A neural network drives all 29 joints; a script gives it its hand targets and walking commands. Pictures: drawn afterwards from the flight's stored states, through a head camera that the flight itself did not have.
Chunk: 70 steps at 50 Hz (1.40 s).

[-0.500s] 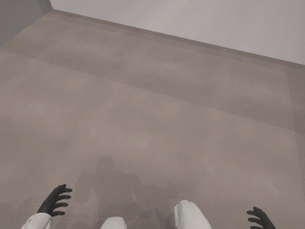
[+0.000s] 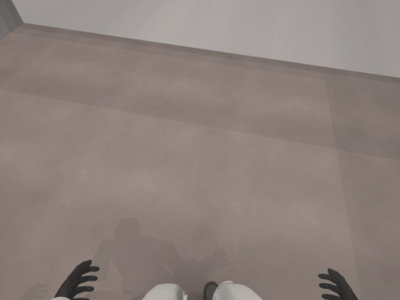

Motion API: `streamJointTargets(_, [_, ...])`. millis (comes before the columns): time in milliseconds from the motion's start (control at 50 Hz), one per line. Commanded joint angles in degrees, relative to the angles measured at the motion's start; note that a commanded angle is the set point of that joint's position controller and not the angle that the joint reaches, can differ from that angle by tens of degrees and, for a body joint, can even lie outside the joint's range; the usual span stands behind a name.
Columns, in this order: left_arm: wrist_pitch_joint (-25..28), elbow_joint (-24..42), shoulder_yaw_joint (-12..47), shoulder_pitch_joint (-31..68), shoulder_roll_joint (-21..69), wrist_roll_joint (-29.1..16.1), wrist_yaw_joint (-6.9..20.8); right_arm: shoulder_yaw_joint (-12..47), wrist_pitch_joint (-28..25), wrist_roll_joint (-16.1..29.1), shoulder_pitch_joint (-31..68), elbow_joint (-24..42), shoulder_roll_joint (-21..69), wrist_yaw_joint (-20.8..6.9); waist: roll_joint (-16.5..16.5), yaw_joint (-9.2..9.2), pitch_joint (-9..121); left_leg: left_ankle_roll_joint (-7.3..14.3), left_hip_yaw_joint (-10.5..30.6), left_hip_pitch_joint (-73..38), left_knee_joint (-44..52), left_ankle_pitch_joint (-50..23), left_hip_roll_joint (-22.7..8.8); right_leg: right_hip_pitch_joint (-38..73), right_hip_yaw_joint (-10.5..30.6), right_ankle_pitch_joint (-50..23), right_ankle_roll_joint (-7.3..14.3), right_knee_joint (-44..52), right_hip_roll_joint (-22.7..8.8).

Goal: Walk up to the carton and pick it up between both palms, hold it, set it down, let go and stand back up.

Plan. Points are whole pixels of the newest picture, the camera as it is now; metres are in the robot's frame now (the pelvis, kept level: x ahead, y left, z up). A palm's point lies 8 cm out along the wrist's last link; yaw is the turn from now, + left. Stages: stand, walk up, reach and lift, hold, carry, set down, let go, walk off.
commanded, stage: walk up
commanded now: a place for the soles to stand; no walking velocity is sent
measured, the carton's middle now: out of the picture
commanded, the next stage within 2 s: none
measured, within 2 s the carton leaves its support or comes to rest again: neither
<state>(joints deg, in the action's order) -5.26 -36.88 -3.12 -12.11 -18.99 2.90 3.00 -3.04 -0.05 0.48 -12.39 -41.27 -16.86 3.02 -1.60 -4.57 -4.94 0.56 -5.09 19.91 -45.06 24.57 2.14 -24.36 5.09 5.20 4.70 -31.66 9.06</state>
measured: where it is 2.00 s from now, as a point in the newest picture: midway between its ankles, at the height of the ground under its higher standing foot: outside the picture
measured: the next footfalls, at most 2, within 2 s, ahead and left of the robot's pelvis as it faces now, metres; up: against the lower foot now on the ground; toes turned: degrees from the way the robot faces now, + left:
left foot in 0.02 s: +0.05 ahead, +0.06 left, +0.00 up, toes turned +3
right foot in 0.54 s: -0.13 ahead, -0.30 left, +0.00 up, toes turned -20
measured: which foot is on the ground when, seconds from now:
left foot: up 0.00-0.00, down 0.02-0.54, up 0.56-1.00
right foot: down 0.00-0.06, up 0.08-0.52, down 0.54-1.00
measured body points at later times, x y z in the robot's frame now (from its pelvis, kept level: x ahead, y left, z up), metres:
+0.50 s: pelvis -0.13 -0.12 +0.00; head -0.12 -0.12 +0.45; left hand +0.05 +0.13 -0.12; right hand -0.09 -0.45 -0.09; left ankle +0.01 +0.06 -0.72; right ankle -0.16 -0.29 -0.70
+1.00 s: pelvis -0.19 -0.27 +0.02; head -0.16 -0.29 +0.46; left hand -0.01 -0.06 -0.11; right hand -0.26 -0.58 -0.10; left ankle -0.08 -0.23 -0.70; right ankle -0.17 -0.29 -0.72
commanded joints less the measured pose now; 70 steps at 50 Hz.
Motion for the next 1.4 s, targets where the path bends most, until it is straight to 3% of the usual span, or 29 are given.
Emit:
streamJointTargets(0, [0.18,3.60,-0.67,-3.91,-4.54,-1.05,-0.12,-3.20,-0.71,-2.56,-13.32,-0.01,-9.33,1.75,7.33,5.48,12.06,8.08,15.31,-27.85,27.20,-1.51,-13.07,-12.18,12.73,19.95,-6.98,-0.10,-4.34])
streamJointTargets(20, [-0.08,3.48,-0.95,-4.39,-3.63,0.52,-0.52,-3.74,-0.53,-4.11,-7.57,1.38,-13.20,1.88,16.27,5.38,8.78,14.45,32.14,-19.53,31.21,5.26,-30.15,-18.56,6.13,22.95,-8.95,-24.81,1.85])
streamJointTargets(40, [-1.52,4.13,-2.47,-0.98,-7.96,2.80,-0.72,-5.65,-0.55,-4.64,-2.43,1.37,-16.96,2.03,18.57,4.38,4.01,22.01,36.33,-6.95,38.57,7.37,-38.82,-18.39,5.13,21.69,-8.78,-40.02,-4.86])
streamJointTargets(60, [-1.79,1.93,-3.25,-0.46,-10.56,3.68,0.05,-3.52,-1.21,-3.76,0.71,2.41,-12.28,1.94,14.64,2.67,1.82,19.87,29.64,-0.08,37.74,6.77,-34.61,-12.90,6.89,18.47,-8.00,-43.19,-6.15])
streamJointTargets(120, [-0.46,-2.33,-3.29,-5.44,-10.52,1.61,1.29,-1.19,-2.22,-4.15,4.54,3.94,-6.84,1.72,7.35,-0.41,-1.22,5.66,6.08,-1.93,30.05,-4.47,-18.09,-11.39,6.34,9.25,-8.59,-43.70,-3.58])
streamJointTargets(180, [-0.76,-1.35,-2.19,-3.08,-6.08,0.89,2.22,-2.36,-2.43,-3.17,0.40,1.88,-9.55,1.70,4.52,2.48,-1.29,8.42,5.68,-3.98,29.24,-3.36,-17.71,-13.70,2.18,6.51,-10.16,-51.32,-3.93])
streamJointTargets(340, [-0.36,-0.60,-0.82,1.93,-3.99,-1.08,3.61,-4.49,-3.44,-4.51,-4.06,0.97,-14.44,1.36,18.92,7.28,0.81,12.44,2.46,-13.13,29.18,-5.77,-24.26,-10.82,0.62,16.64,-11.20,-29.72,-15.18])
streamJointTargets(420, [0.74,-2.56,-1.85,-3.20,-5.14,-2.95,4.21,-6.64,-2.86,-6.14,1.23,1.96,-16.99,1.17,21.15,3.57,6.34,9.94,-0.61,-4.19,26.61,4.31,-26.41,8.54,-2.50,24.24,-7.36,-13.87,-17.28])
streamJointTargets(460, [1.51,-6.37,-3.68,-11.48,-6.98,-3.31,4.18,-6.95,-1.64,-6.62,3.85,1.83,-15.77,1.30,12.09,-1.70,8.80,7.23,-4.47,5.62,15.07,12.25,-24.00,22.01,-4.53,20.66,-4.89,-5.51,-15.37])
streamJointTargets(480, [1.86,-9.21,-4.92,-16.19,-9.48,-3.07,3.37,-5.56,-0.90,-6.17,2.86,1.71,-11.67,1.19,-1.86,-4.61,8.02,5.07,-7.34,9.39,1.99,15.35,-18.86,23.32,-3.61,21.04,-3.09,-0.46,-11.67])
streamJointTargets(500, [2.34,-10.22,-5.35,-15.62,-12.83,-2.78,2.41,-3.53,0.14,-4.72,2.26,2.59,-6.25,0.51,-18.68,-5.61,2.68,2.66,-8.89,15.41,-12.07,21.79,-10.33,15.60,3.45,27.06,-1.30,8.42,-12.35])
streamJointTargets(520, [2.27,-8.07,-4.99,-9.03,-16.50,-2.04,1.85,-3.50,1.15,-2.77,2.78,4.78,-4.52,-0.07,-26.16,-3.41,-3.40,-1.03,-3.75,23.26,-20.00,20.22,-5.60,4.55,22.19,38.18,2.40,17.91,-20.01])
streamJointTargets(560, [2.15,-5.46,-4.99,0.89,-19.47,-3.70,0.93,-4.02,1.60,-0.27,6.13,6.72,-9.25,0.51,-26.06,-1.58,-10.13,-0.31,4.43,20.67,-21.05,13.10,-6.99,-9.02,31.14,53.90,8.57,32.30,-22.90])
streamJointTargets(620, [3.03,-4.02,-2.65,1.12,-11.95,-0.61,-0.17,-4.29,-0.27,-0.84,3.11,0.21,-10.92,1.04,-20.38,0.77,-7.43,0.14,2.80,20.69,-21.15,1.62,-5.91,3.59,14.83,22.51,2.57,20.04,-15.12])
streamJointTargets(780, [2.73,-2.96,-2.45,-8.06,-7.42,-0.35,-0.41,-2.32,-0.32,-1.42,-1.62,0.04,-7.87,-0.23,-0.32,0.74,3.38,-0.48,3.53,17.89,-11.22,-10.34,-2.04,19.69,20.43,0.25,0.22,14.46,-14.02])
streamJointTargets(860, [2.63,-2.23,-2.71,-11.81,-8.10,0.82,-1.36,-1.63,-0.37,-1.06,-1.20,1.82,-6.28,0.46,-1.16,-0.24,6.50,-0.56,4.47,12.01,3.10,-8.26,-0.18,25.64,25.47,-14.56,-2.59,11.83,-14.85])
streamJointTargets(940, [2.42,0.53,-3.10,-8.14,-8.35,1.35,-1.82,-2.49,-0.38,-1.34,-6.47,0.95,-7.43,1.88,-4.53,3.47,4.77,1.19,6.09,-1.65,16.72,-9.97,0.89,18.21,26.75,-19.21,-9.53,12.61,-11.22])
streamJointTargets(960, [2.42,1.76,-3.14,-5.59,-8.88,1.26,-1.71,-3.13,-0.75,-1.67,-10.58,0.33,-8.35,2.36,-6.04,6.31,5.37,2.93,6.87,-11.78,22.56,-11.86,-0.32,11.51,25.06,-19.48,-13.21,11.34,-8.80])
streamJointTargets(980, [2.44,2.52,-2.74,-3.78,-8.40,0.86,-1.54,-4.22,-1.21,-2.20,-14.69,-0.78,-9.99,2.84,-1.83,9.40,7.53,6.41,10.47,-25.22,29.33,-17.72,-5.05,1.22,19.44,-8.30,-16.90,4.48,-3.82])
streamJointTargets(1000, [2.32,2.58,-1.65,-7.72,-4.50,0.90,-1.29,-5.42,-1.23,-2.98,-13.33,-0.02,-13.72,3.18,15.26,8.35,11.22,12.97,25.81,-31.72,31.05,-15.64,-20.95,-7.94,11.39,15.83,-16.96,-16.26,2.03])
streamJointTargets(1020, [1.63,1.22,-2.29,-11.25,-6.19,2.15,-1.43,-5.55,-0.52,-3.83,-5.75,1.58,-13.25,3.33,18.34,4.60,9.80,19.77,33.03,-27.03,27.40,-19.92,-32.90,-12.28,6.78,24.75,-13.96,-30.74,-2.73])
streamJointTargets(1060, [1.12,0.11,-2.77,-12.44,-8.01,3.35,-0.68,-5.79,-0.80,-5.04,0.24,3.02,-11.40,2.90,22.79,1.98,8.20,25.03,31.86,-20.35,22.51,-28.25,-36.16,-10.43,9.64,29.46,-10.76,-41.76,-9.66])
streamJointTargets(1100, [1.43,-1.50,-3.63,-14.76,-11.03,2.24,0.34,-4.21,-1.76,-4.95,3.02,4.14,-6.48,2.46,10.25,-0.26,7.72,17.21,17.04,-14.01,24.83,-11.79,-26.46,-6.31,11.78,20.68,-8.52,-42.31,-8.50])
streamJointTargets(1140, [-0.45,-0.27,-2.90,-8.48,-7.96,0.99,2.01,-4.78,-2.10,-4.38,6.15,3.96,-8.49,2.25,6.00,1.02,-0.41,12.11,11.41,-0.61,29.82,0.47,-22.40,-4.69,5.54,12.91,-8.24,-41.03,-8.60])
streamJointTargets(1220, [0.14,0.71,-1.43,-4.19,-2.22,-1.03,4.25,-6.16,-2.37,-5.09,3.31,1.44,-14.75,1.26,8.32,4.66,-3.88,11.03,0.91,0.36,28.92,4.71,-18.61,-2.32,-2.29,13.31,-7.97,-22.99,-12.47])
streamJointTargets(1300, [1.64,-1.31,-2.30,-8.94,-2.83,-2.72,4.61,-7.20,-1.91,-6.11,3.38,1.47,-17.26,0.38,14.30,3.36,0.98,8.97,-2.40,1.92,22.75,15.05,-19.79,9.01,-6.64,18.12,-6.08,-12.55,-13.25])
streamJointTargets(1340, [2.40,-4.18,-4.56,-14.94,-6.46,-2.41,3.81,-6.29,-1.26,-6.21,4.25,1.36,-14.24,0.04,4.77,-0.36,4.47,7.01,-5.35,9.60,11.07,20.55,-17.97,19.81,-7.53,17.38,-4.74,-9.05,-11.90])
streamJointTargets(1360, [2.76,-6.69,-5.60,-20.25,-8.81,-2.51,2.69,-4.92,-0.52,-5.93,5.55,1.83,-10.36,-0.26,-5.68,-3.73,2.80,4.84,-8.45,12.59,-2.39,20.52,-13.77,20.17,-5.90,20.48,-3.07,-4.96,-9.04])
streamJointTargets(1380, [3.26,-7.26,-6.21,-21.24,-12.70,-2.19,1.61,-3.31,0.50,-4.97,6.81,3.70,-5.84,-1.19,-19.98,-5.38,-2.17,2.06,-8.58,19.15,-19.28,21.70,-6.34,12.25,9.80,32.20,0.02,5.94,-11.90])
